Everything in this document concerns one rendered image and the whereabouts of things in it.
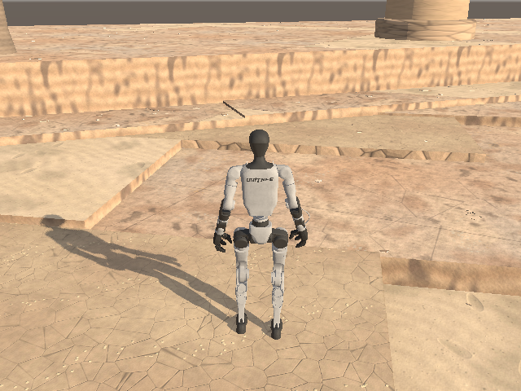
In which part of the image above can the left robot hand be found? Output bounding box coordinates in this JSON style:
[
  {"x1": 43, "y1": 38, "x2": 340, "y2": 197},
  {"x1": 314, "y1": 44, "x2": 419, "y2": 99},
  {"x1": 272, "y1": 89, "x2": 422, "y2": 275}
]
[{"x1": 213, "y1": 232, "x2": 232, "y2": 253}]

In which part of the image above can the right robot hand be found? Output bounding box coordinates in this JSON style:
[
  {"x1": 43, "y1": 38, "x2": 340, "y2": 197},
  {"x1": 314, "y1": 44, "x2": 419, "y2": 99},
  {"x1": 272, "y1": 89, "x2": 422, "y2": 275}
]
[{"x1": 289, "y1": 228, "x2": 308, "y2": 248}]

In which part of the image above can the robot right upper arm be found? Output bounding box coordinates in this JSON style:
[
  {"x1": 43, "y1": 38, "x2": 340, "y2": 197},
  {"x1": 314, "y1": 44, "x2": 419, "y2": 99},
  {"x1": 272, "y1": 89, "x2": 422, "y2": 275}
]
[{"x1": 277, "y1": 165, "x2": 298, "y2": 209}]

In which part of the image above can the right robot forearm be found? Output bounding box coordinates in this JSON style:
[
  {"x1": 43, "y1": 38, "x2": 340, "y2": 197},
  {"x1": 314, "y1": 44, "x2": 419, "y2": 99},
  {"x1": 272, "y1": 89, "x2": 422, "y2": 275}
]
[{"x1": 290, "y1": 197, "x2": 306, "y2": 231}]

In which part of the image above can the left robot thigh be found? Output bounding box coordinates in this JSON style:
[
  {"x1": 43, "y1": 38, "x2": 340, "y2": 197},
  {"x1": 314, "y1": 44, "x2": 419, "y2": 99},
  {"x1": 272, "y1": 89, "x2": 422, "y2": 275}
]
[{"x1": 233, "y1": 227, "x2": 250, "y2": 283}]

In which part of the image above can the left robot forearm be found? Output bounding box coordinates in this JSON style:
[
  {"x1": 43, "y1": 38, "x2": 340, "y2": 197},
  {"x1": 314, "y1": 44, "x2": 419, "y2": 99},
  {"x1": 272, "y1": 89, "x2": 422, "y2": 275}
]
[{"x1": 215, "y1": 199, "x2": 231, "y2": 235}]

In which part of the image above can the robot left upper arm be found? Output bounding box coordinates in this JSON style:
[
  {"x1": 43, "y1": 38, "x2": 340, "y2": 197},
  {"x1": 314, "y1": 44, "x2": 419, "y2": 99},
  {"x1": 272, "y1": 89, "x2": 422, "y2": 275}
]
[{"x1": 222, "y1": 165, "x2": 243, "y2": 211}]

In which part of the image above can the robot left foot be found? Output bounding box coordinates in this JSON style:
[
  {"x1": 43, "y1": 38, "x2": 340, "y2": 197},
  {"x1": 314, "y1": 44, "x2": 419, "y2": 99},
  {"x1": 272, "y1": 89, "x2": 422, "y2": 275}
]
[{"x1": 236, "y1": 313, "x2": 247, "y2": 334}]

